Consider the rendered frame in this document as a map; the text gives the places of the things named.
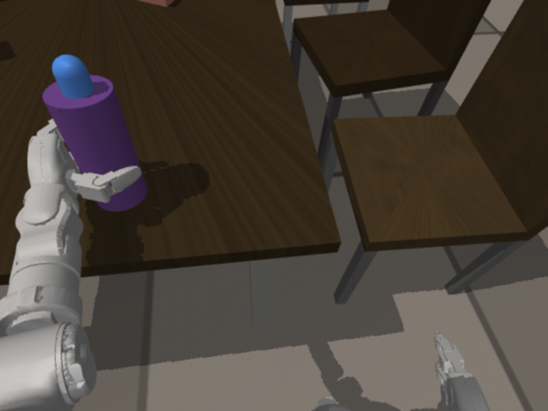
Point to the right robot hand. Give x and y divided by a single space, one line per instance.
459 388

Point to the left robot arm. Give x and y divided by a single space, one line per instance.
45 359

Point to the chair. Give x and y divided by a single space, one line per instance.
288 10
411 43
479 176

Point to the left robot hand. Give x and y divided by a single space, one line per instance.
49 161

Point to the table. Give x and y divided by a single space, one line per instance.
209 95

